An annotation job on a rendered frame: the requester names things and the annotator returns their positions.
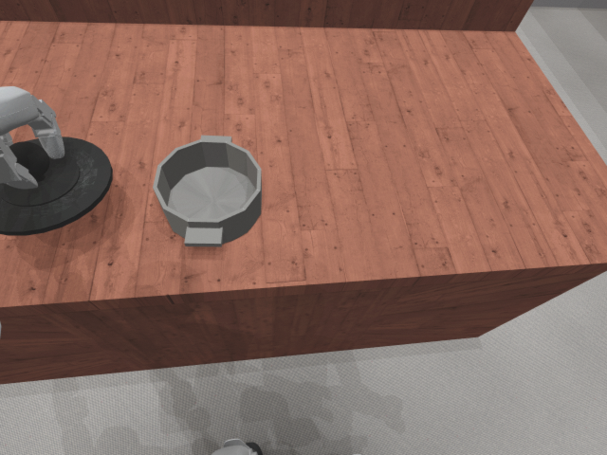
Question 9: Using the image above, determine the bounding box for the robot left hand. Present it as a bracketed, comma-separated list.
[0, 86, 64, 190]

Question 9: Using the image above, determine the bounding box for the table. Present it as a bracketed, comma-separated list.
[0, 0, 607, 384]

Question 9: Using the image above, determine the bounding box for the knob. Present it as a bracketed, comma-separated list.
[9, 141, 50, 178]

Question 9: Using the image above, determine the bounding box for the pot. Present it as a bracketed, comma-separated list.
[153, 136, 262, 247]

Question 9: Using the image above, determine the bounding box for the lid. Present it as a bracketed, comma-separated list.
[0, 136, 113, 236]

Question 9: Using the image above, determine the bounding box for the robot left shin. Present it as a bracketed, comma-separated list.
[223, 439, 249, 448]

